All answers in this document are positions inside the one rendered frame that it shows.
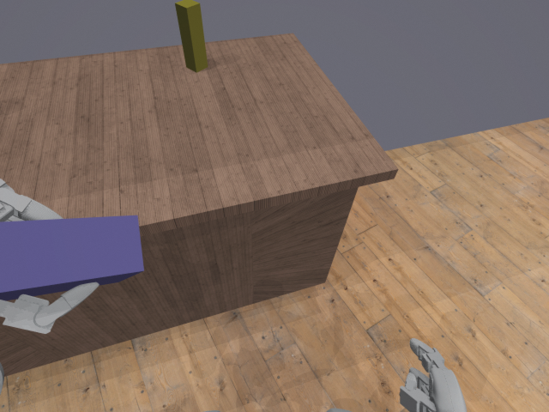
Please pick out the robot right hand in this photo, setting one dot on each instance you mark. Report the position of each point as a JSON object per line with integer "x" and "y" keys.
{"x": 438, "y": 393}

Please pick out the sponge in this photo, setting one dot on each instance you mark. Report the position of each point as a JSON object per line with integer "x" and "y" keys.
{"x": 51, "y": 256}

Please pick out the table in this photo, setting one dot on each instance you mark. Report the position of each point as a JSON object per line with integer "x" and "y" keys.
{"x": 242, "y": 175}

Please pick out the robot left hand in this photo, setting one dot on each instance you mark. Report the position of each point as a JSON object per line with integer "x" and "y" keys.
{"x": 28, "y": 312}

